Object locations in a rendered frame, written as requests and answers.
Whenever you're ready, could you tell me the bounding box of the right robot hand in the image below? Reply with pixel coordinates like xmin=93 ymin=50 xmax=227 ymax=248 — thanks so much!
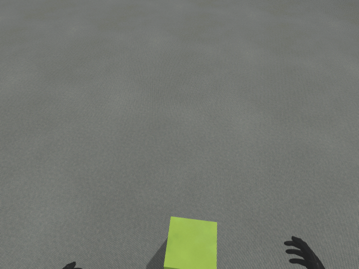
xmin=284 ymin=236 xmax=325 ymax=269

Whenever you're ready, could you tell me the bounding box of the carton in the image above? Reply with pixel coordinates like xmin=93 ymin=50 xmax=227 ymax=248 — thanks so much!
xmin=164 ymin=216 xmax=217 ymax=269

